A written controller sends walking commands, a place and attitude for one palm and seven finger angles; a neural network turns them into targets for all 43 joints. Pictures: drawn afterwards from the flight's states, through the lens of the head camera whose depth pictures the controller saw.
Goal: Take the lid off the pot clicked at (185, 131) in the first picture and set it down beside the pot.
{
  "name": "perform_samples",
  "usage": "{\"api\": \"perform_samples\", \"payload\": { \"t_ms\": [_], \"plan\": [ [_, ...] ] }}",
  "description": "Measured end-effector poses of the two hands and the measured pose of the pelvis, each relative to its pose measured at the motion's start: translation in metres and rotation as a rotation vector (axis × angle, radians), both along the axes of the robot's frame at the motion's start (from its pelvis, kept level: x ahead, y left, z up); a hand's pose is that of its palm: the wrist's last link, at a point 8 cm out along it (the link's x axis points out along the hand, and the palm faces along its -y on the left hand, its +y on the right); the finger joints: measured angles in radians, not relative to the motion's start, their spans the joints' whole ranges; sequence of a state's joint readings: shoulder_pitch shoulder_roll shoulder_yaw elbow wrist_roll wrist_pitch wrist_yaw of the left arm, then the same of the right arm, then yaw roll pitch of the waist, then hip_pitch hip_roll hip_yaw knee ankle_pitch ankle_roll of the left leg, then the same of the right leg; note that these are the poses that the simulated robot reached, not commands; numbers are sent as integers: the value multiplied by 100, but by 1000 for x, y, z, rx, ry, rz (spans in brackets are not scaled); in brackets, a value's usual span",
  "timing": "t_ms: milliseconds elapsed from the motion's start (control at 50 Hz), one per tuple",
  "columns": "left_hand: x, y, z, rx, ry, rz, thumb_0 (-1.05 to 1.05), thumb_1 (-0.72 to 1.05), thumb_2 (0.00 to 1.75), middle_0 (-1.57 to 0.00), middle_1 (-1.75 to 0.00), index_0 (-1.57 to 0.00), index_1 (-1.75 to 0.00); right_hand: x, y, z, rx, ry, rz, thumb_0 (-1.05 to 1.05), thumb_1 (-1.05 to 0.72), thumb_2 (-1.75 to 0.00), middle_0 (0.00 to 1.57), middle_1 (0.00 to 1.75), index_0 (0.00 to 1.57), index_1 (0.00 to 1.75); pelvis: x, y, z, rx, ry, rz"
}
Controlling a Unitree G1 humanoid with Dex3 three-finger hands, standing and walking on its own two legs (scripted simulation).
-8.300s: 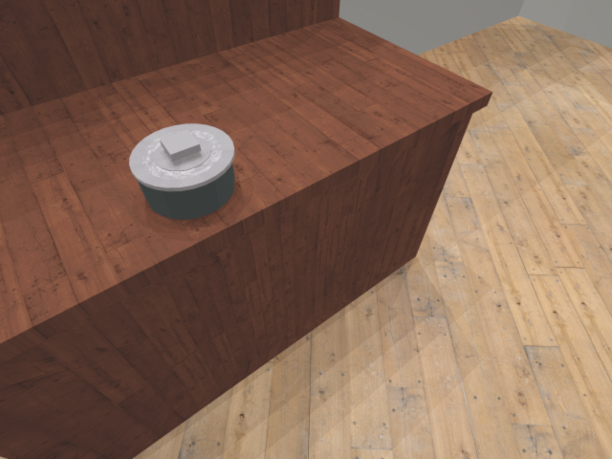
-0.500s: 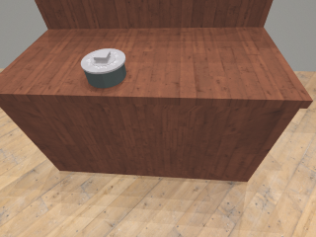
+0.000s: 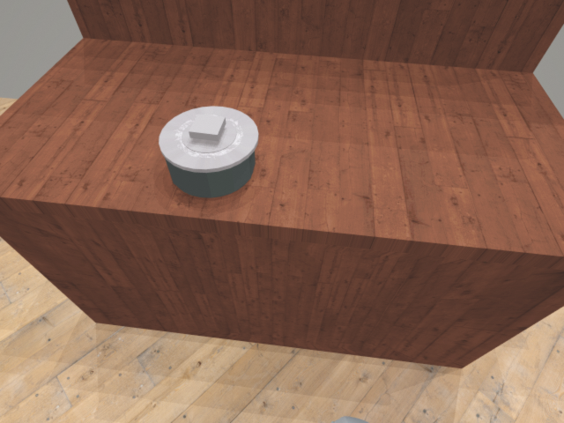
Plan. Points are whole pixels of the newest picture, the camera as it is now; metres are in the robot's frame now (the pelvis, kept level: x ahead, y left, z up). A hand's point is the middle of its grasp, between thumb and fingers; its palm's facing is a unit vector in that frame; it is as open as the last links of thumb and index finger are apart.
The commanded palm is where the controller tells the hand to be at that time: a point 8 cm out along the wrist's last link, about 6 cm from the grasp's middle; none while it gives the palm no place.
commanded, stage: come to a stop and stand still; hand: left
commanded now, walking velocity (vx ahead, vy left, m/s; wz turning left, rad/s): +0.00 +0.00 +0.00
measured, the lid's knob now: (207, 127) +0.56 +0.19 +0.09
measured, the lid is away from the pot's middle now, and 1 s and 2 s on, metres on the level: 0.00 0.00 0.00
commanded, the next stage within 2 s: look again from close up in 1.22 s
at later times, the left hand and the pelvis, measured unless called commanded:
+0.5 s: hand out of the picture +0.12 +0.21 -0.16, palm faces +0.01 -0.97 -0.26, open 7.4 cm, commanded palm none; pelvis +0.04 +0.02 +0.00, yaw +0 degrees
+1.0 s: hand out of the picture -0.01 +0.28 -0.17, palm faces +0.00 -0.97 -0.26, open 7.4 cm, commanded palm none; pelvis +0.00 +0.09 -0.01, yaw -2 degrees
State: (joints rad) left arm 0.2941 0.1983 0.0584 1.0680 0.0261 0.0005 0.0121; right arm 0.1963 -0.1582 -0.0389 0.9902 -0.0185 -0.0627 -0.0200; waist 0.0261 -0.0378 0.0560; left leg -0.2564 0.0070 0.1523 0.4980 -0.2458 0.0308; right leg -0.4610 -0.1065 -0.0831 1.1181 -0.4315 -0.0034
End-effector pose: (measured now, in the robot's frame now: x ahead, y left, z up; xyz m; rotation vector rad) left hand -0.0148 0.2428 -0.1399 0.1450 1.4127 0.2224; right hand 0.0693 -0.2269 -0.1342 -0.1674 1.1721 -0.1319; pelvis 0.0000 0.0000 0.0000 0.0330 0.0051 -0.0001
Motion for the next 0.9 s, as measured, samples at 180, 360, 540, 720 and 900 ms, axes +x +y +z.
{"api": "perform_samples", "payload": {
  "t_ms": [180,360,540,720,900],
  "plan": [
    [140,-17,12,34,-230,-109,0,91,90,-20,-30,-19,-30,1,-3,-25,50,151,-54,-1,-92,-90,20,30,20,30,54,-8,-6,24,-16,0],
    [158,-23,18,24,-221,-110,0,91,90,-20,-30,-20,-30,17,1,-19,49,195,-89,0,-91,-90,20,30,20,30,55,-3,4,8,-11,9],
    [115,29,6,44,-172,-119,0,91,90,-21,-30,-20,-30,22,17,-4,-8,72,-64,0,-91,-90,20,30,20,30,30,28,-2,-7,-23,-13],
    [70,76,-3,48,-156,-143,1,91,90,-20,-30,-20,-30,13,47,-2,-26,-56,-63,0,-90,-90,20,30,20,30,12,68,-13,-32,-66,-63],
    [16,89,0,46,-67,-103,1,91,90,-20,-30,-20,-30,11,74,-6,12,-75,-40,0,-90,-90,20,30,20,30,4,85,-11,-38,-58,-53]
  ]
}}
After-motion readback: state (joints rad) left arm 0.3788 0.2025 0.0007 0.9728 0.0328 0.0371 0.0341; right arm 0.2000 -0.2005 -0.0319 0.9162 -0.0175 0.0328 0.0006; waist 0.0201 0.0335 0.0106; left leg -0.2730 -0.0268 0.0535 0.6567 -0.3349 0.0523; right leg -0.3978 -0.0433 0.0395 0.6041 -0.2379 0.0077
